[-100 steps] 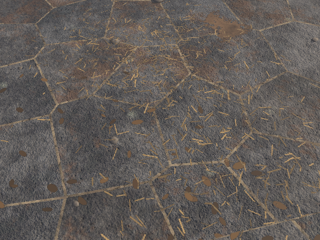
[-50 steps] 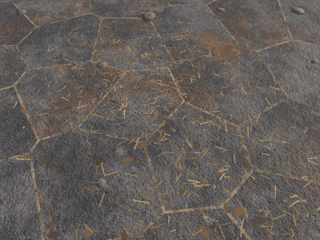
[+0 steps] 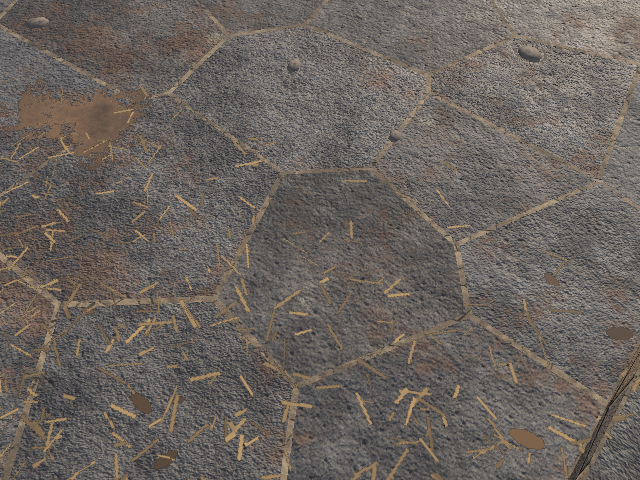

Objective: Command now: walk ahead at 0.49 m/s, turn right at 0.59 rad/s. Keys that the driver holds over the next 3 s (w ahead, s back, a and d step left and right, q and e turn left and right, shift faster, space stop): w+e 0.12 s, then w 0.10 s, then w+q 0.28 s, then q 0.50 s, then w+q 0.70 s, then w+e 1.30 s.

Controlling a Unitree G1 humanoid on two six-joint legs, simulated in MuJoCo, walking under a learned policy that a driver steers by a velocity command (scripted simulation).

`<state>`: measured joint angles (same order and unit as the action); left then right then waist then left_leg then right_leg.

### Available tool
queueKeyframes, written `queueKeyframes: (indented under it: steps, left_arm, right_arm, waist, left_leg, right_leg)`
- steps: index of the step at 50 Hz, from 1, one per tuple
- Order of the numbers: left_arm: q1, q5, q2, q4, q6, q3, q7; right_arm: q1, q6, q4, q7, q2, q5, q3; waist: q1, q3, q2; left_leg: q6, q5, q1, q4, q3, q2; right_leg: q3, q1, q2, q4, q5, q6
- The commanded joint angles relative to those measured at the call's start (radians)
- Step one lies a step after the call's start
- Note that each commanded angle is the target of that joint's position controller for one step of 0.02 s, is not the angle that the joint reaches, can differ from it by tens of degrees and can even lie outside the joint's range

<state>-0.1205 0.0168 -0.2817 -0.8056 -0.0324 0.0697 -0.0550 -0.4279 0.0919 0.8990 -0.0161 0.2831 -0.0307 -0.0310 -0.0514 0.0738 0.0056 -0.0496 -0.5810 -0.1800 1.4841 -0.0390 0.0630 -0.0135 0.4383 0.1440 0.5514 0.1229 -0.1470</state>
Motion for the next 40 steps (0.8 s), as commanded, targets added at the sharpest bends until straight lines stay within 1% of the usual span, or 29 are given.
queueKeyframes:
  steps: [1, 2, 3, 4, 5, 7, 8, 11, 13, 15, 17, 18, 19, 20, 21, 22, 23, 24, 25, 26, 27, 28, 29, 31, 32, 34, 36, 38, 40]
  left_arm:
    - [-0.052, 0.015, -0.143, 0.06, -0.02, 0.038, 0.023]
    - [-0.019, 0.004, -0.142, 0.068, -0.03, 0.038, 0.022]
    - [-0.022, -0.004, -0.125, 0.067, -0.035, 0.035, 0.022]
    - [-0.021, -0.008, -0.119, 0.059, -0.036, 0.032, 0.028]
    - [-0.038, -0.001, -0.111, 0.049, -0.038, 0.028, 0.038]
    - [-0.095, -0.005, -0.117, 0.032, -0.033, 0.027, 0.067]
    - [-0.119, 0.002, -0.116, 0.025, -0.031, 0.028, 0.077]
    - [-0.184, 0.017, -0.094, 0.006, -0.019, 0.022, 0.091]
    - [-0.215, 0.012, -0.095, -0.008, -0.015, 0.02, 0.093]
    - [-0.246, 0.005, -0.097, -0.024, -0.016, 0.02, 0.089]
    - [-0.29, -0.004, -0.111, -0.044, -0.016, 0.025, 0.084]
    - [-0.303, -0.007, -0.116, -0.052, -0.015, 0.028, 0.084]
    - [-0.292, -0.009, -0.118, -0.054, -0.014, 0.029, 0.084]
    - [-0.261, -0.01, -0.124, -0.045, -0.014, 0.028, 0.082]
    - [-0.226, -0.013, -0.126, -0.038, -0.014, 0.026, 0.078]
    - [-0.177, -0.021, -0.12, -0.017, -0.019, 0.018, 0.074]
    - [-0.276, -0.017, -0.056, -0.016, -0.038, -0.001, 0.068]
    - [-0.262, -0.023, -0.073, -0.009, -0.061, -0.006, 0.054]
    - [-0.16, 0.0, -0.127, 0.024, -0.079, 0.009, 0.045]
    - [-0.08, 0.006, -0.118, 0.04, -0.085, 0.005, 0.044]
    - [-0.062, -0.011, -0.104, 0.045, -0.085, 0.006, 0.05]
    - [-0.082, -0.03, -0.101, 0.046, -0.077, 0.012, 0.057]
    - [-0.102, -0.037, -0.087, 0.047, -0.068, 0.012, 0.062]
    - [-0.121, -0.042, -0.061, 0.046, -0.049, 0.008, 0.075]
    - [-0.101, -0.041, -0.053, 0.052, -0.041, 0.006, 0.08]
    - [-0.049, -0.036, -0.042, 0.064, -0.029, 0.001, 0.085]
    - [0.015, -0.027, -0.042, 0.083, -0.02, 0.001, 0.083]
    - [0.077, -0.023, -0.048, 0.103, -0.017, 0.002, 0.08]
    - [0.121, -0.021, -0.062, 0.12, -0.023, 0.005, 0.075]
  right_arm:
    - [0.013, 0.04, -0.15, -0.031, 0.105, -0.01, -0.033]
    - [0.003, 0.024, -0.144, -0.039, 0.114, 0.017, -0.04]
    - [-0.026, 0.015, -0.14, -0.037, 0.136, 0.03, -0.055]
    - [-0.016, 0.007, -0.146, -0.035, 0.136, 0.031, -0.061]
    - [0.04, 0.005, -0.168, -0.034, 0.128, 0.037, -0.063]
    - [0.153, 0.007, -0.211, -0.032, 0.089, 0.054, -0.055]
    - [0.193, 0.01, -0.222, -0.028, 0.073, 0.058, -0.051]
    - [0.327, 0.023, -0.25, -0.011, 0.033, 0.053, -0.035]
    - [0.384, 0.027, -0.259, 0.006, 0.024, 0.035, -0.03]
    - [0.444, 0.03, -0.284, 0.019, 0.036, 0.024, -0.032]
    - [0.487, 0.036, -0.315, 0.031, 0.05, 0.016, -0.034]
    - [0.493, 0.039, -0.326, 0.038, 0.052, 0.013, -0.034]
    - [0.468, 0.041, -0.327, 0.043, 0.056, 0.01, -0.035]
    - [0.404, 0.044, -0.313, 0.047, 0.067, 0.012, -0.042]
    - [0.268, 0.045, -0.274, 0.048, 0.094, 0.015, -0.059]
    - [0.076, 0.043, -0.232, 0.048, 0.133, 0.021, -0.074]
    - [-0.062, 0.037, -0.204, 0.051, 0.222, 0.03, -0.101]
    - [-0.06, 0.026, -0.19, 0.053, 0.156, 0.015, -0.088]
    - [0.021, 0.018, -0.212, 0.041, 0.105, 0.014, -0.073]
    - [0.109, 0.008, -0.24, 0.036, 0.094, 0.029, -0.068]
    - [0.153, 0.004, -0.251, 0.036, 0.092, 0.03, -0.065]
    - [0.179, 0.004, -0.266, 0.036, 0.09, 0.03, -0.063]
    - [0.194, 0.002, -0.274, 0.037, 0.096, 0.03, -0.064]
    - [0.201, -0.003, -0.276, 0.033, 0.12, 0.033, -0.072]
    - [0.191, -0.01, -0.269, 0.026, 0.137, 0.03, -0.078]
    - [0.16, -0.031, -0.253, 0.01, 0.153, 0.015, -0.086]
    - [0.131, -0.053, -0.242, -0.004, 0.155, 0.004, -0.09]
    - [0.116, -0.071, -0.239, -0.016, 0.151, 0.004, -0.092]
    - [0.116, -0.084, -0.244, -0.025, 0.147, 0.009, -0.097]
  waist:
    - [0.023, -0.221, -0.076]
    - [-0.008, -0.181, -0.115]
    - [-0.029, -0.16, -0.087]
    - [-0.042, -0.131, -0.053]
    - [-0.029, -0.096, -0.019]
    - [0.01, -0.086, 0.022]
    - [0.029, -0.088, 0.031]
    - [0.1, -0.089, 0.029]
    - [0.133, -0.07, 0.051]
    - [0.156, -0.039, 0.063]
    - [0.167, -0.021, 0.064]
    - [0.163, -0.019, 0.066]
    - [0.141, -0.029, 0.07]
    - [0.102, -0.069, 0.081]
    - [0.026, -0.151, 0.068]
    - [-0.069, -0.265, 0.026]
    - [-0.067, -0.405, -0.203]
    - [-0.049, -0.387, -0.277]
    - [-0.046, -0.221, -0.188]
    - [-0.025, -0.112, -0.071]
    - [0.011, -0.054, 0.013]
    - [0.05, -0.064, 0.02]
    - [0.071, -0.081, -0.004]
    - [0.087, -0.121, -0.05]
    - [0.085, -0.136, -0.069]
    - [0.067, -0.174, -0.09]
    - [0.045, -0.196, -0.112]
    - [0.028, -0.187, -0.123]
    - [0.023, -0.169, -0.129]
  left_leg:
    - [-0.007, 0.257, -0.567, -0.031, -0.098, 0.027]
    - [-0.042, 0.254, -0.491, -0.078, -0.12, 0.06]
    - [-0.056, 0.259, -0.416, -0.146, -0.129, 0.083]
    - [-0.062, 0.253, -0.37, -0.215, -0.118, 0.102]
    - [-0.069, 0.269, -0.387, -0.289, -0.097, 0.108]
    - [-0.068, 0.39, -0.421, -0.411, -0.063, 0.095]
    - [-0.059, 0.47, -0.423, -0.493, -0.05, 0.085]
    - [-0.025, 0.729, -0.378, -0.755, -0.018, 0.032]
    - [-0.006, 0.815, -0.351, -0.842, 0.005, 0.008]
    - [0.022, 0.76, -0.391, -0.877, 0.008, -0.001]
    - [0.065, 0.607, -0.496, -0.89, 0.004, -0.01]
    - [0.087, 0.533, -0.53, -0.899, 0.007, -0.017]
    - [0.112, 0.471, -0.504, -0.92, 0.018, -0.032]
    - [0.141, 0.432, -0.388, -0.941, 0.044, -0.068]
    - [0.177, 0.48, -0.184, -0.968, 0.063, -0.106]
    - [0.247, 0.564, 0.108, -0.971, -0.064, -0.026]
    - [0.424, 0.453, 0.481, -1.024, -0.487, 0.2]
    - [0.435, 0.308, 0.549, -1.167, -0.753, 0.268]
    - [0.38, 0.173, 0.437, -1.196, -0.682, 0.249]
    - [0.349, 0.3, 0.271, -1.213, -0.562, 0.214]
    - [0.327, 0.51, 0.14, -1.22, -0.468, 0.174]
    - [0.308, 0.706, 0.068, -1.218, -0.397, 0.142]
    - [0.304, 0.867, 0.016, -1.21, -0.351, 0.117]
    - [0.307, 1.098, -0.055, -1.187, -0.253, 0.079]
    - [0.299, 1.136, -0.081, -1.178, -0.221, 0.06]
    - [0.259, 1.093, -0.104, -1.152, -0.195, 0.025]
    - [0.218, 0.989, -0.093, -1.134, -0.222, 0.014]
    - [0.2, 0.869, -0.061, -1.117, -0.277, 0.02]
    - [0.205, 0.779, -0.011, -1.096, -0.349, 0.034]
  right_leg:
    - [0.66, -0.542, -0.417, -0.288, -0.056, -0.239]
    - [0.656, -0.39, -0.408, -0.293, -0.189, -0.238]
    - [0.575, -0.276, -0.372, -0.291, -0.246, -0.234]
    - [0.504, -0.166, -0.331, -0.295, -0.243, -0.217]
    - [0.452, -0.108, -0.302, -0.281, -0.302, -0.204]
    - [0.373, -0.084, -0.248, -0.267, -0.379, -0.17]
    - [0.339, -0.089, -0.219, -0.262, -0.384, -0.148]
    - [0.284, -0.129, -0.165, -0.235, -0.281, -0.067]
    - [0.292, -0.156, -0.192, -0.245, -0.187, -0.05]
    - [0.32, -0.233, -0.242, -0.229, -0.163, -0.06]
    - [0.348, -0.386, -0.31, -0.192, -0.252, -0.072]
    - [0.348, -0.454, -0.333, -0.169, -0.325, -0.071]
    - [0.326, -0.488, -0.338, -0.133, -0.45, -0.06]
    - [0.289, -0.482, -0.319, -0.076, -0.643, -0.048]
    - [0.245, -0.446, -0.282, 0.05, -0.811, -0.034]
    - [0.204, -0.293, -0.235, 0.279, -0.738, -0.009]
    - [0.096, 0.065, -0.068, 0.701, -0.253, 0.09]
    - [0.146, 0.277, -0.039, 0.771, 0.381, 0.091]
    - [0.179, 0.378, -0.106, 0.799, 0.328, 0.084]
    - [0.153, 0.361, -0.139, 0.743, 0.262, 0.086]
    - [0.128, 0.316, -0.162, 0.656, 0.237, 0.1]
    - [0.122, 0.246, -0.187, 0.587, 0.214, 0.115]
    - [0.109, 0.195, -0.187, 0.534, 0.21, 0.137]
    - [0.08, 0.131, -0.158, 0.428, 0.167, 0.179]
    - [0.069, 0.104, -0.139, 0.36, 0.125, 0.194]
    - [0.068, 0.046, -0.107, 0.229, -0.001, 0.204]
    - [0.082, 0.02, -0.085, 0.141, -0.086, 0.205]
    - [0.108, 0.036, -0.078, 0.079, -0.102, 0.206]
    - [0.142, 0.061, -0.079, 0.026, -0.071, 0.204]
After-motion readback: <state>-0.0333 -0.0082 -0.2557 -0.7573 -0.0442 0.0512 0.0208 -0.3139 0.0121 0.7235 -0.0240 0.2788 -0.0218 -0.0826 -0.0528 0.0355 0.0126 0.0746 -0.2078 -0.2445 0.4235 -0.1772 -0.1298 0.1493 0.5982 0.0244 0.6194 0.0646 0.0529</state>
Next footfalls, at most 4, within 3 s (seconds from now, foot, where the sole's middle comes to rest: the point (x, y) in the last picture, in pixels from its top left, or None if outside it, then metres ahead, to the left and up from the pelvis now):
0.44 left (260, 479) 0.43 0.12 -0.76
0.90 right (342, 389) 0.61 -0.06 -0.76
1.36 left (224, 442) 0.51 0.19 -0.76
1.84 right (217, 278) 0.90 0.22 -0.76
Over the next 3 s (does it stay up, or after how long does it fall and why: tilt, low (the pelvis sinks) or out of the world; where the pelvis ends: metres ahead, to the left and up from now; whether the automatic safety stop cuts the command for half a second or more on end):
stays up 1.26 0.43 0.02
